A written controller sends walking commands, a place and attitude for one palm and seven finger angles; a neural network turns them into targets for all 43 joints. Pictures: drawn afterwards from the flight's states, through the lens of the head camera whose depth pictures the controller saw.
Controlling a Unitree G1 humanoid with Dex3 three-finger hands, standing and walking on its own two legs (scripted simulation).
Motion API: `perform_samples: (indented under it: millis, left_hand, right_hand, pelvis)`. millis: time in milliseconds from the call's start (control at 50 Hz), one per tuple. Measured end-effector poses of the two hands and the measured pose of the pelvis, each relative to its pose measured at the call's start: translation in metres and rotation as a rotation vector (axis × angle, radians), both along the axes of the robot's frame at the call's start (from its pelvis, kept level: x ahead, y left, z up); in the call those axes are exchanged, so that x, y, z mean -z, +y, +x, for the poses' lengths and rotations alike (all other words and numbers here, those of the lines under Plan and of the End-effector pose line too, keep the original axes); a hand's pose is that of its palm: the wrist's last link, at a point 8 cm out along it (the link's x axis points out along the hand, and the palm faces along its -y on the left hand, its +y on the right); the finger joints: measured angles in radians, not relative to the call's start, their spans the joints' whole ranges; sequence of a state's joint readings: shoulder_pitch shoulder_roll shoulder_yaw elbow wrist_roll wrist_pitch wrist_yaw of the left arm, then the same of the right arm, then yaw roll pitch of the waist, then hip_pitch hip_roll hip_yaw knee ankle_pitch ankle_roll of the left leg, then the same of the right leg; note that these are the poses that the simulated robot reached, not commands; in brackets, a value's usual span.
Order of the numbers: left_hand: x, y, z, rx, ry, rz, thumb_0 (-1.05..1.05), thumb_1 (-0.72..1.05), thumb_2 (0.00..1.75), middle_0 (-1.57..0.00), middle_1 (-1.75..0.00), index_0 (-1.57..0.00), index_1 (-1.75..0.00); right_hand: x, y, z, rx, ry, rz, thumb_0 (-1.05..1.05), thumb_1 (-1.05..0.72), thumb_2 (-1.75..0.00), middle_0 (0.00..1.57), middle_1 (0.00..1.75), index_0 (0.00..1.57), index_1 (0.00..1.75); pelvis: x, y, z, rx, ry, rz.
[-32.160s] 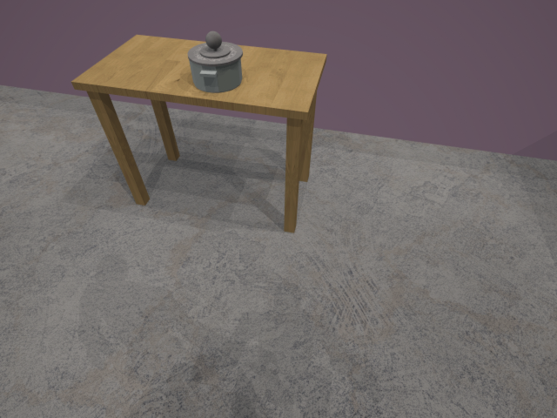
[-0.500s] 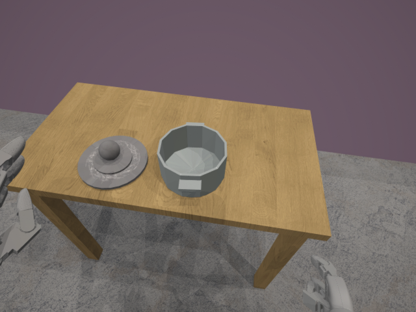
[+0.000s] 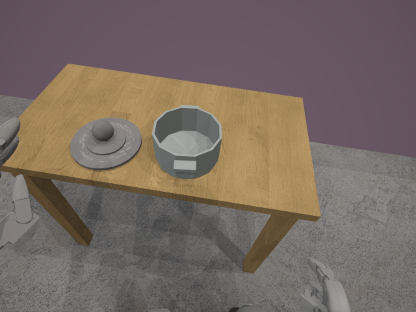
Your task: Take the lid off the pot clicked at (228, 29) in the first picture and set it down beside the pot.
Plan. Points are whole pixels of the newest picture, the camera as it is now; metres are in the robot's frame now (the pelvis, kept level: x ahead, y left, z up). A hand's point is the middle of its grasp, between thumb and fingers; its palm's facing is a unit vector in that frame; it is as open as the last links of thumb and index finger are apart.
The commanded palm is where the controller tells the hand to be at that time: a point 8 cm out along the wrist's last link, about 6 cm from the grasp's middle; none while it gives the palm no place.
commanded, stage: step back with the hand held close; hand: left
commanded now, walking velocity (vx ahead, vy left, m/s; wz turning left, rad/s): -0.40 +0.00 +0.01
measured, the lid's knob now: (103, 130) +0.53 +0.31 -0.03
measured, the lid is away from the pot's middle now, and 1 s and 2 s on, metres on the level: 0.23 0.23 0.23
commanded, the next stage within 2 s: stop stepping back and stand still in 0.78 s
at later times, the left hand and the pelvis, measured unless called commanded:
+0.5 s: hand (26, 241) +0.17 +0.22 +0.18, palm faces +0.32 -0.84 -0.43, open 7.4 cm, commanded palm +0.09 +0.28 +0.20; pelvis -0.03 +0.00 +0.00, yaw +2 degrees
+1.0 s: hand out of the picture +0.07 +0.24 +0.16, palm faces +0.20 -0.88 -0.44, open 7.4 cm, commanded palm -0.01 +0.29 +0.20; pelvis -0.15 +0.02 +0.00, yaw -2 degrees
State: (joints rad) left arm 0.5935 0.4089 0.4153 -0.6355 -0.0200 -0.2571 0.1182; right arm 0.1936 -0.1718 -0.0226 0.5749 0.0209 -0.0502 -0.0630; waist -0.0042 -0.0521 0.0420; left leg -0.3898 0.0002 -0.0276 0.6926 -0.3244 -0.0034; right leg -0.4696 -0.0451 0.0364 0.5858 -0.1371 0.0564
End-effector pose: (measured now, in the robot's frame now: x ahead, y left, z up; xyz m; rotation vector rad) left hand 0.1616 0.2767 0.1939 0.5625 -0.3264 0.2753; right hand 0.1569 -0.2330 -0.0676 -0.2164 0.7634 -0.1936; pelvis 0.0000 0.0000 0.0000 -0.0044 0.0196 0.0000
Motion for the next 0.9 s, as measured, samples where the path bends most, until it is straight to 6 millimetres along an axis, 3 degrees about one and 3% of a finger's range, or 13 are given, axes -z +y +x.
perform_samples:
  millis: [140,360,460,600,700,780,840,900]
  left_hand:
    - [-0.003,-0.009,-0.007,0.019,-0.034,-0.002,0.02,0.88,0.9,-0.22,-0.31,-0.21,-0.31]
    - [0.0,-0.001,-0.021,-0.01,-0.035,0.027,0.02,0.88,0.9,-0.22,-0.31,-0.21,-0.31]
    - [-0.003,-0.01,-0.025,0.023,-0.057,-0.02,0.02,0.88,0.9,-0.22,-0.31,-0.21,-0.3]
    - [-0.003,0.003,-0.053,0.07,-0.029,0.0,0.02,0.88,0.9,-0.22,-0.31,-0.21,-0.31]
    - [-0.007,0.013,-0.071,0.013,-0.032,-0.038,0.02,0.88,0.9,-0.22,-0.31,-0.21,-0.31]
    - [-0.007,-0.001,-0.084,0.045,-0.043,-0.034,0.02,0.89,0.9,-0.21,-0.31,-0.21,-0.3]
    - [-0.009,-0.014,-0.094,0.115,-0.049,-0.051,0.02,0.89,0.9,-0.21,-0.31,-0.21,-0.3]
    - [-0.003,-0.013,-0.103,0.146,-0.023,-0.051,0.02,0.89,0.9,-0.22,-0.31,-0.21,-0.3]
  right_hand:
    - [0.001,-0.006,-0.004,-0.004,0.002,-0.005,0.01,-0.9,-0.9,0.21,0.3,0.2,0.3]
    - [0.0,-0.004,-0.017,0.001,-0.019,-0.01,0.01,-0.9,-0.9,0.21,0.3,0.2,0.3]
    - [0.002,-0.002,-0.02,-0.028,0.008,-0.012,0.01,-0.9,-0.9,0.21,0.3,0.2,0.3]
    - [-0.015,0.009,-0.037,-0.025,-0.013,-0.044,0.01,-0.9,-0.9,0.21,0.3,0.2,0.3]
    - [-0.024,0.02,-0.053,-0.059,-0.062,-0.017,0.01,-0.9,-0.9,0.21,0.3,0.2,0.3]
    - [-0.019,0.021,-0.068,-0.108,-0.083,-0.009,0.01,-0.9,-0.9,0.21,0.3,0.2,0.3]
    - [-0.018,0.017,-0.088,-0.093,-0.06,-0.012,0.01,-0.9,-0.9,0.21,0.3,0.2,0.3]
    - [-0.021,0.009,-0.115,-0.05,-0.022,-0.019,0.01,-0.9,-0.9,0.21,0.3,0.2,0.3]
  pelvis:
    - [0.001,-0.005,-0.007,-0.001,0.006,-0.001]
    - [0.004,-0.006,-0.016,-0.007,0.019,-0.009]
    - [0.0,-0.006,-0.028,-0.02,0.018,-0.017]
    - [-0.004,0.006,-0.051,-0.018,0.016,-0.019]
    - [-0.013,0.003,-0.069,0.025,0.026,-0.036]
    - [-0.008,-0.001,-0.091,0.06,0.024,-0.034]
    - [-0.01,-0.001,-0.109,0.051,0.018,-0.046]
    - [-0.015,0.004,-0.121,0.037,0.033,-0.021]
